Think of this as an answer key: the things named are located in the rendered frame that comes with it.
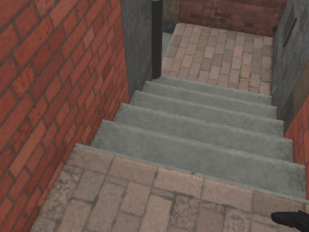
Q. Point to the right robot hand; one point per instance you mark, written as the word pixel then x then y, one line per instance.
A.
pixel 298 220

